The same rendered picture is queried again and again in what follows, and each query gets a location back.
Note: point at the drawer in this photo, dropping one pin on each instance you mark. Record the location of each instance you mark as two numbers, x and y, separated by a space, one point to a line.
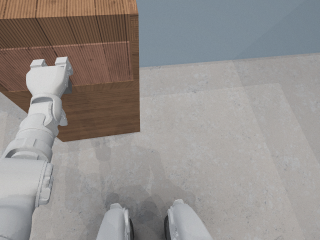
91 62

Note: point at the handle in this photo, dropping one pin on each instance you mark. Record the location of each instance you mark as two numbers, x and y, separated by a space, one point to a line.
68 89

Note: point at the robot right shin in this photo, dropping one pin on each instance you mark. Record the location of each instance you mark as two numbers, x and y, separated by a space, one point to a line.
175 236

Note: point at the robot left hand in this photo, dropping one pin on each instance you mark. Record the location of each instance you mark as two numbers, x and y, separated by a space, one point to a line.
44 79

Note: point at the left robot forearm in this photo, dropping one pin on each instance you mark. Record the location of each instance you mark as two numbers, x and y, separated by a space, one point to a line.
38 130

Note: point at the left robot upper arm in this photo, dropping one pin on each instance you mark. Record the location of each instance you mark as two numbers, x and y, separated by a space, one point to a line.
24 185

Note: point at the robot right thigh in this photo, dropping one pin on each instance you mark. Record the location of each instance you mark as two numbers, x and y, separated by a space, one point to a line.
183 219

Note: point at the cabinet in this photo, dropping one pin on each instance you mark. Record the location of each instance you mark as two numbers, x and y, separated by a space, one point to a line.
92 110

